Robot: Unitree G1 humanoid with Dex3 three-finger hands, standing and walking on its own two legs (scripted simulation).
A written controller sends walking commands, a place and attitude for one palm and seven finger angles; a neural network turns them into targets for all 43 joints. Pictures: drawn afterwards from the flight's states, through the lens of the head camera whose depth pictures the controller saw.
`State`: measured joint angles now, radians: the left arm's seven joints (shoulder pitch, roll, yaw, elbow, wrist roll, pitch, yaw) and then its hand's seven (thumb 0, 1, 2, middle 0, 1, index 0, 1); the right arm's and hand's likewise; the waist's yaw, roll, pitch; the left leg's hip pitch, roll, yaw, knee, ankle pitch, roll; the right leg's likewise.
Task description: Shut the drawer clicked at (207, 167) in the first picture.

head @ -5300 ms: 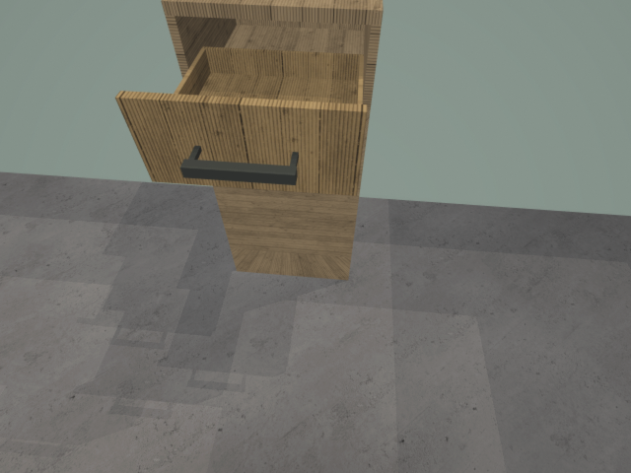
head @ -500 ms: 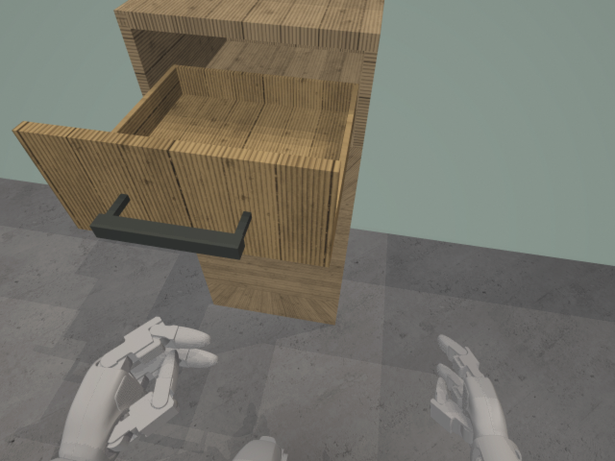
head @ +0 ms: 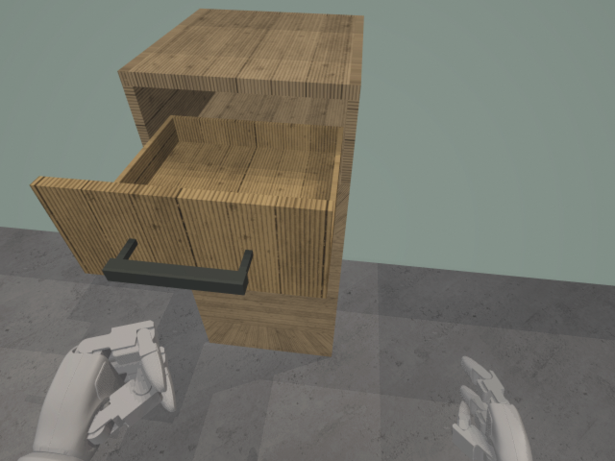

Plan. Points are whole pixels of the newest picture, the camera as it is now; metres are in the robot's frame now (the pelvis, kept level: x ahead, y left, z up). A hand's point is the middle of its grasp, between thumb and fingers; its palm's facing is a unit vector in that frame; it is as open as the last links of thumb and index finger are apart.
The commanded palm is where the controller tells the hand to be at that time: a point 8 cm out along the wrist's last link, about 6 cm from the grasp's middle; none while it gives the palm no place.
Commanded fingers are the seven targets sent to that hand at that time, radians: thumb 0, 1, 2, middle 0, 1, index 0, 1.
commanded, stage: raise the hand and make a fist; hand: left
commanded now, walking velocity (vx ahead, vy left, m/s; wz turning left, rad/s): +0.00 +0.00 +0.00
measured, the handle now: (182, 263) +0.33 +0.21 +0.10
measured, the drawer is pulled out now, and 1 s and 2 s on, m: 0.30 0.30 0.30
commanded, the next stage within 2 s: bring the fist close to the handle in 0.74 s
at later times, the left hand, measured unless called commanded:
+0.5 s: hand (113, 355) +0.16 +0.18 +0.19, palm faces +0.06 -0.99 -0.15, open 3.2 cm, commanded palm +0.10 +0.23 +0.20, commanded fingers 0.00 0.90 0.90 -1.40 -1.60 -1.40 -1.60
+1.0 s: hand (108, 355) +0.16 +0.20 +0.17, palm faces +0.07 -0.99 -0.13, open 3.3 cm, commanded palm +0.12 +0.24 +0.18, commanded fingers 0.00 0.90 0.90 -1.40 -1.60 -1.40 -1.60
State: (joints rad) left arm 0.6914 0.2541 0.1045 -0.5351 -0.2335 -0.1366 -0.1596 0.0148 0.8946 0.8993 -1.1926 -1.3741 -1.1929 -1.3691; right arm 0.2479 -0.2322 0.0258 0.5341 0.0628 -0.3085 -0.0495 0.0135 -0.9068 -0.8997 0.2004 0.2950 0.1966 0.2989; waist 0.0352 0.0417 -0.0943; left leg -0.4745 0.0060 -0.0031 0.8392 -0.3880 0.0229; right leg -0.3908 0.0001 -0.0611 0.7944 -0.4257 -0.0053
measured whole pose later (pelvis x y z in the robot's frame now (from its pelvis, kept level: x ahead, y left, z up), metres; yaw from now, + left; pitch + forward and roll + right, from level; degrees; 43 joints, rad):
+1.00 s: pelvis +0.01 -0.03 +0.02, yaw +0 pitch -3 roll -1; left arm 0.53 0.32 0.40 -0.36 -0.41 0.02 -0.39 0.01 0.89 0.90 -1.40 -1.60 -1.40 -1.60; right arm 0.23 -0.27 0.07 0.65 0.09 -0.45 -0.10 0.01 -0.90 -0.90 0.20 0.30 0.20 0.30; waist 0.08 0.08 -0.07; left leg -0.25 0.04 -0.02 0.61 -0.30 -0.02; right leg -0.17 0.04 -0.07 0.56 -0.34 -0.05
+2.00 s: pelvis +0.01 -0.02 +0.01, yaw +0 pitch +4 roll -1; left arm 0.32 0.25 0.22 -0.06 -0.29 -0.22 -0.27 0.02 0.90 0.90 -1.40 -1.60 -1.40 -1.60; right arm 0.25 -0.26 0.03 0.63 0.04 -0.29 -0.06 0.01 -0.91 -0.90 0.20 0.30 0.20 0.30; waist 0.00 0.05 -0.05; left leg -0.47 0.01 -0.01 0.76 -0.35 0.00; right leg -0.40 0.01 -0.06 0.74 -0.40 -0.03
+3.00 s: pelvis +0.00 -0.02 +0.01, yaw +1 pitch +4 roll -1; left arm -0.06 0.30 0.22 0.31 -0.28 -0.22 -0.32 -0.04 0.77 0.94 -1.40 -1.60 -1.40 -1.60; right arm 0.21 -0.27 0.05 0.67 0.06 -0.22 -0.09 0.01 -0.91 -0.90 0.20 0.30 0.20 0.30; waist 0.01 0.05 -0.02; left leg -0.48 0.01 -0.03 0.73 -0.32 0.00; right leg -0.41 0.01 -0.09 0.72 -0.38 -0.03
